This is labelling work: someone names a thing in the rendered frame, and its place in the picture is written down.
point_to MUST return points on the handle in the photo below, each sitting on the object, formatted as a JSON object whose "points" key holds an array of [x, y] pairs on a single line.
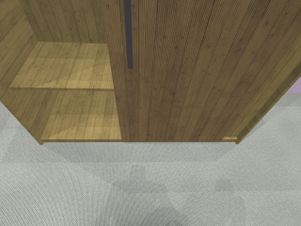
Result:
{"points": [[128, 32]]}

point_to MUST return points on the wardrobe door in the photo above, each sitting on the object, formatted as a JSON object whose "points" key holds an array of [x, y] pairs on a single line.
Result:
{"points": [[196, 63], [282, 70]]}

